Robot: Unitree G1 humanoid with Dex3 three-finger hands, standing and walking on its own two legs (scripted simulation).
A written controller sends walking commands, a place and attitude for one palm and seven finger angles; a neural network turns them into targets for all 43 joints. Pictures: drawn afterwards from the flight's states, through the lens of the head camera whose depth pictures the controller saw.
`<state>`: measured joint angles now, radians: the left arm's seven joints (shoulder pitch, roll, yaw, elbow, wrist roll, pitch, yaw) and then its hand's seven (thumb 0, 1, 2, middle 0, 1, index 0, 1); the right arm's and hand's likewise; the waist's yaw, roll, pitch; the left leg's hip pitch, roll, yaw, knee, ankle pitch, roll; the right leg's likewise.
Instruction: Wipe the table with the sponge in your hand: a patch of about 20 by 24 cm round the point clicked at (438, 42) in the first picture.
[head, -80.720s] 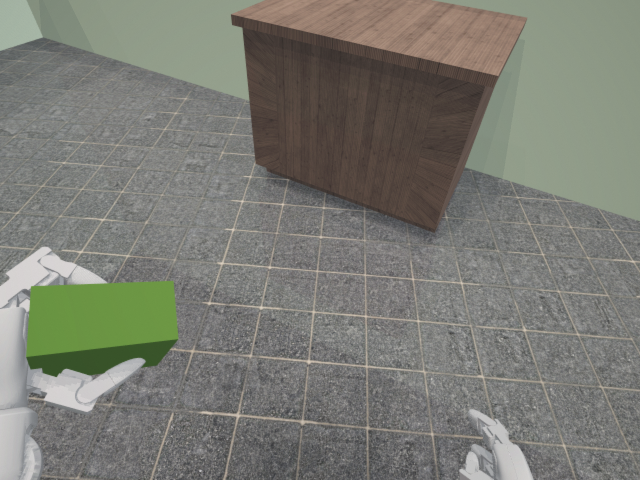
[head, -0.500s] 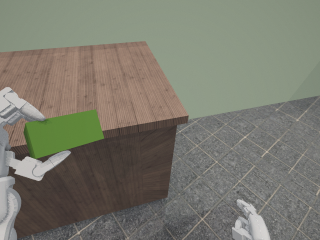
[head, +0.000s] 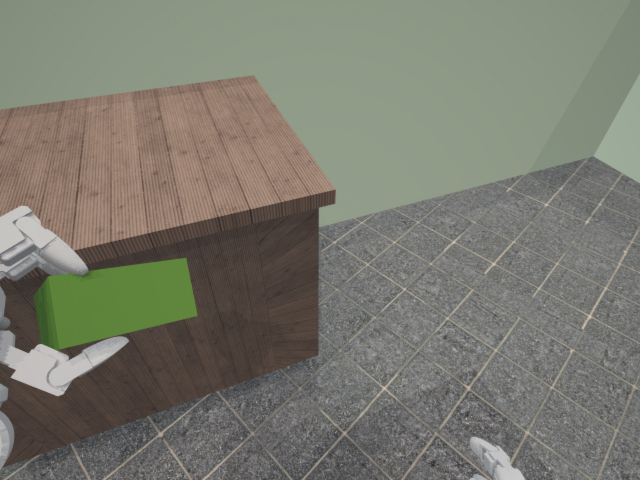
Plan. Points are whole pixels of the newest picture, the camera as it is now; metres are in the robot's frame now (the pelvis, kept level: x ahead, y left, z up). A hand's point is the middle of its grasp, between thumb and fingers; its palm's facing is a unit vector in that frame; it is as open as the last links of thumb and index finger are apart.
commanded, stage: stop stepping back and stand still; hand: left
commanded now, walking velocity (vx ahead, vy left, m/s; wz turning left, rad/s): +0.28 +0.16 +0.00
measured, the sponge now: (132, 302) +0.23 +0.20 +0.18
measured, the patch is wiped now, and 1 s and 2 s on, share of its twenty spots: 1.00 1.00 1.00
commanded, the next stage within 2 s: stand and wait in 0.56 s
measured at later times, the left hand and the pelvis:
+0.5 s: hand out of the picture +0.14 +0.25 +0.22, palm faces +0.50 -0.79 -0.36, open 9.6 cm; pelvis -0.06 +0.00 +0.00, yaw +1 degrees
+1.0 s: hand out of the picture +0.16 +0.28 +0.20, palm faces +0.42 -0.83 -0.37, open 9.6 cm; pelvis -0.06 +0.04 +0.00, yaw +0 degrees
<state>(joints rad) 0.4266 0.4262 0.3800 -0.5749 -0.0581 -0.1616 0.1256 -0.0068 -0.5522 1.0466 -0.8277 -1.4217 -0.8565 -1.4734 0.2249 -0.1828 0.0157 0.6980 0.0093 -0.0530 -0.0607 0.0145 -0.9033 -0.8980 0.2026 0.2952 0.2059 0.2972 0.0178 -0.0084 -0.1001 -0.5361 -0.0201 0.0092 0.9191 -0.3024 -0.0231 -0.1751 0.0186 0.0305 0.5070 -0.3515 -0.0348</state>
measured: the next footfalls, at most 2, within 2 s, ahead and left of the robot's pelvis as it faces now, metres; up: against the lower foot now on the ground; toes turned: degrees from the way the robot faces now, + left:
left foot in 0.12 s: +0.02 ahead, +0.12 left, +0.00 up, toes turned +4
left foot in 0.70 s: +0.04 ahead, +0.16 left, +0.00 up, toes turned +2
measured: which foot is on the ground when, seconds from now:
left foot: up 0.00-0.10, down 0.12-0.44, up 0.46-0.68, down 0.70-1.00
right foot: down 0.00-1.00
